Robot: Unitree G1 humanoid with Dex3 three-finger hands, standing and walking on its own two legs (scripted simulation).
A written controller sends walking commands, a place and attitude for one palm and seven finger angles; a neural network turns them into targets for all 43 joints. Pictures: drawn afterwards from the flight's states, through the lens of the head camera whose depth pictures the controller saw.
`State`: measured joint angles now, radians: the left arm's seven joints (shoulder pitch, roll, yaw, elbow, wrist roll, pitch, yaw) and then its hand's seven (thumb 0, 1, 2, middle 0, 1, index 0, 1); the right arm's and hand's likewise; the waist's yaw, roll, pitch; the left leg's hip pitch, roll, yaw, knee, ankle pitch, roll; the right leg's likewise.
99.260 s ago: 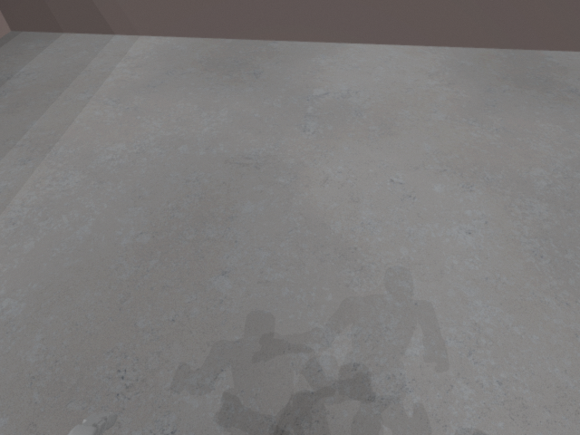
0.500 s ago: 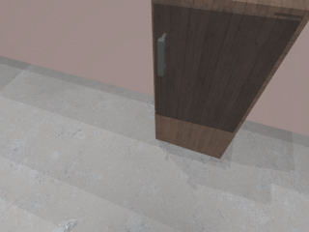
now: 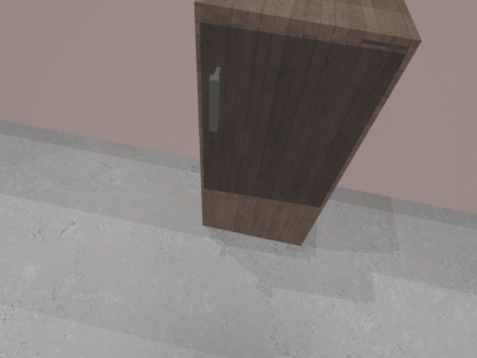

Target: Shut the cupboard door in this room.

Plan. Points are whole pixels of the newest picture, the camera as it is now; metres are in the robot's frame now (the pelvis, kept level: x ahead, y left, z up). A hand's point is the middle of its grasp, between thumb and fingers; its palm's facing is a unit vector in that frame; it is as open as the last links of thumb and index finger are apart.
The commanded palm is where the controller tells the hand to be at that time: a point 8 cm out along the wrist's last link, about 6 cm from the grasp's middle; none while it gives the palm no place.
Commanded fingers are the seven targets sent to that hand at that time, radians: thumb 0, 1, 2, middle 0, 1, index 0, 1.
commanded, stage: take the last steps up to it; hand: left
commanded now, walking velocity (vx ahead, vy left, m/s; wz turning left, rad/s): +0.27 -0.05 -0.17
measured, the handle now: (215, 100) +0.67 +0.10 +0.02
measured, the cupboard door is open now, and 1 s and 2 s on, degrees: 3 3 3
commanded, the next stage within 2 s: come to a stop and stand still in 0.58 s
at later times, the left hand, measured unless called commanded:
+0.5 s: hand out of the picture +0.08 +0.13 -0.18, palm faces -0.02 -0.99 -0.15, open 7.4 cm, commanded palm none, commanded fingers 0.00 0.90 0.90 -0.20 -0.30 -0.20 -0.30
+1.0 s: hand (182, 299) +0.25 +0.12 -0.17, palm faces -0.05 -0.97 -0.22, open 7.3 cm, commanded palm none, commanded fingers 0.00 0.90 0.90 -0.20 -0.30 -0.20 -0.30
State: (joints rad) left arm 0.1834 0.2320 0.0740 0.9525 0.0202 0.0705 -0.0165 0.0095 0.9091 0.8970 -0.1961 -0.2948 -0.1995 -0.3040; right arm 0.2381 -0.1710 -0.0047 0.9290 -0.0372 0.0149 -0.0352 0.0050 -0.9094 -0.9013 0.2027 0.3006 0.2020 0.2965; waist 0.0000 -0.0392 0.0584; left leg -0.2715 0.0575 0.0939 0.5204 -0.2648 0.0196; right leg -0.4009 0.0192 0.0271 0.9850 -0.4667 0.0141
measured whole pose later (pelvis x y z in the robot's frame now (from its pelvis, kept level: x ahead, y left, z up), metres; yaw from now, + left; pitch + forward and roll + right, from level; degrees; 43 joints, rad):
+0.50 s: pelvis +0.09 -0.04 +0.00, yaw -3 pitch -1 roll +0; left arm 0.34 0.13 0.03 1.10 0.02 -0.04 0.00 0.01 0.91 0.90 -0.20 -0.29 -0.20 -0.30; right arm 0.25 -0.20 -0.04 1.03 -0.03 0.01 0.01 0.01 -0.91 -0.90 0.20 0.30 0.20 0.30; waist -0.01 0.00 0.06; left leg -0.49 0.08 0.09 0.79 -0.31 -0.02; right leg 0.01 0.02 -0.07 0.35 -0.36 -0.03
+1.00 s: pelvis +0.19 -0.06 -0.01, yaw -4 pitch -1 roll +1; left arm 0.21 0.17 0.03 1.05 0.02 0.02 0.01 0.01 0.92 0.90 -0.19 -0.29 -0.20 -0.30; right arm 0.23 -0.17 -0.04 1.05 -0.01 0.04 -0.02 0.01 -0.92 -0.90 0.20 0.30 0.20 0.30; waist -0.01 0.01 0.05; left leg -0.27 0.04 0.10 0.53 -0.24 -0.01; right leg -0.28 -0.03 -0.01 0.57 -0.27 0.00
